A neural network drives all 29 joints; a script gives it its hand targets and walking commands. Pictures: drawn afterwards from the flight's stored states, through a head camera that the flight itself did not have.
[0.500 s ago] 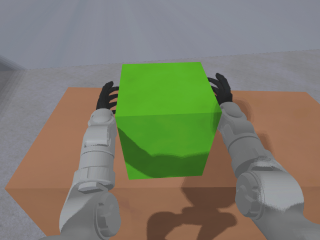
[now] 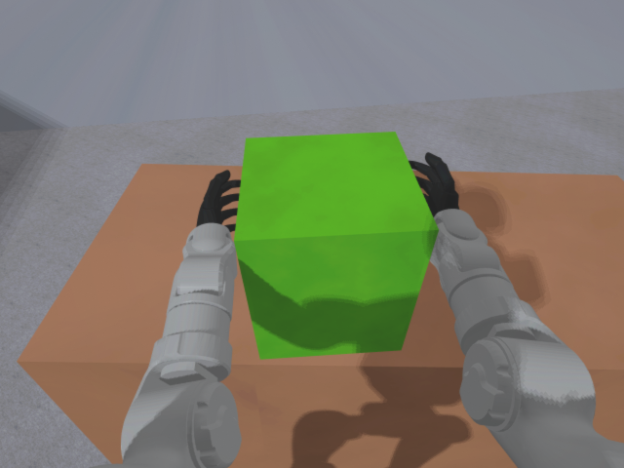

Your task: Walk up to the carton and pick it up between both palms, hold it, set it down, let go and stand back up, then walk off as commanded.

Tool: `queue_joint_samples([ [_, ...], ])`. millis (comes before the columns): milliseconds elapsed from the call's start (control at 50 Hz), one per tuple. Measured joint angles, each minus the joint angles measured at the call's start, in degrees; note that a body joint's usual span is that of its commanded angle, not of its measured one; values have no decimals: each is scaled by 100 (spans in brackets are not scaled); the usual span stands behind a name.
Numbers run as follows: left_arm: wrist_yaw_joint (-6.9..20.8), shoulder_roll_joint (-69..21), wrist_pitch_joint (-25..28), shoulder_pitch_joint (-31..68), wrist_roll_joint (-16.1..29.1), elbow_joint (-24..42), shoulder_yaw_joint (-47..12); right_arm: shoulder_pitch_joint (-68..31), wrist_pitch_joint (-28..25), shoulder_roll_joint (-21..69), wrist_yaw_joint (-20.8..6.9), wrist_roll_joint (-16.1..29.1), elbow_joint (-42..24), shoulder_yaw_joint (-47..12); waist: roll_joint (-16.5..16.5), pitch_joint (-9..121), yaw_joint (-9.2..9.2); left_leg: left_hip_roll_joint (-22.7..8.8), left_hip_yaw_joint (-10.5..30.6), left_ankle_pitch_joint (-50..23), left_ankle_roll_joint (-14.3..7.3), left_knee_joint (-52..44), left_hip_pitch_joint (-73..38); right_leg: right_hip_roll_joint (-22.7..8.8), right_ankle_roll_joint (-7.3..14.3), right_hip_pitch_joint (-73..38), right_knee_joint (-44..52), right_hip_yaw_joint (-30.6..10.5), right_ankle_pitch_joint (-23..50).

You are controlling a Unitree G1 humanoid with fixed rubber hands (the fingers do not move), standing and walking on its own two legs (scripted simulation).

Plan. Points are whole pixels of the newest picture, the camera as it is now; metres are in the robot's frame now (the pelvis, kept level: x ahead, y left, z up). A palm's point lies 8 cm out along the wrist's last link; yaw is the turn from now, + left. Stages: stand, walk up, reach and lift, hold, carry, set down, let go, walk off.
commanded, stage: set down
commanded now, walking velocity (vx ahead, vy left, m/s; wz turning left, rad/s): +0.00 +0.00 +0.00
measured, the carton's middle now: (326, 248) +0.41 +0.01 +0.10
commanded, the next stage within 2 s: none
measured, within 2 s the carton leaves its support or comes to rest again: rests again in 1.34 s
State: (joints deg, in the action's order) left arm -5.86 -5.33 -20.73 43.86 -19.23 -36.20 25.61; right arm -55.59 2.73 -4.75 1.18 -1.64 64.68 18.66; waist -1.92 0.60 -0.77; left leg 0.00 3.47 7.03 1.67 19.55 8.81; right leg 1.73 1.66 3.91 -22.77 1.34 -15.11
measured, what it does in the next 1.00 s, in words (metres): stands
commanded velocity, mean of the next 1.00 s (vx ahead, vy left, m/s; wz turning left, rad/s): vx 0.00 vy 0.00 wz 0.00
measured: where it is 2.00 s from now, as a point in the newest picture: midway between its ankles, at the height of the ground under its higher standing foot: outside the picture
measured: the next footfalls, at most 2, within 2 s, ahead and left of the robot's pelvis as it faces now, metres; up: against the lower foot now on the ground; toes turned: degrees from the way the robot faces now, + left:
none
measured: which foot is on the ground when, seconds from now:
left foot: down 0.00-1.00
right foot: down 0.00-1.00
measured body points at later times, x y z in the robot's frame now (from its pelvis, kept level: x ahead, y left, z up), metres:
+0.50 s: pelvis +0.01 +0.00 +0.00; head +0.00 +0.00 +0.45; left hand +0.40 +0.17 +0.12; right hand +0.45 -0.13 +0.14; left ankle +0.04 +0.14 -0.74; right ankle -0.03 -0.09 -0.74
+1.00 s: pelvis +0.01 +0.00 +0.00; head +0.04 +0.00 +0.45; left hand +0.41 +0.17 +0.08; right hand +0.46 -0.13 +0.11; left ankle +0.04 +0.14 -0.74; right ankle -0.03 -0.09 -0.74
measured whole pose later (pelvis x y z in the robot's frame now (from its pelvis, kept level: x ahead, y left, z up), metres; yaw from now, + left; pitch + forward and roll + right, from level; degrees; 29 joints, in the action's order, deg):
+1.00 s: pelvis +0.01 +0.00 +0.00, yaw +0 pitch +3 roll +1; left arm -7.4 -9.2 -10.6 40.0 -21.5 -38.2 28.7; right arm -53.1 -4.2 -4.4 -3.0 -9.7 65.4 23.7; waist -1.1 0.5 -3.2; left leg -0.1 3.3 7.0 1.7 19.3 15.0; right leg 1.7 1.8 10.3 -22.8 1.3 -15.0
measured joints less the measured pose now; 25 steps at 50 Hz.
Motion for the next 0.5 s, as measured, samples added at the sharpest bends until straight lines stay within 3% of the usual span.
queue_joint_samples([
  [500, -65, -268, 399, -74, -219, -186, 292, 53, -178, 1, -300, -661, 57, 532, 28, -16, -202, -2, -5, 0, 0, -24, 265, 0, 7, 278, 1, 0, -9],
])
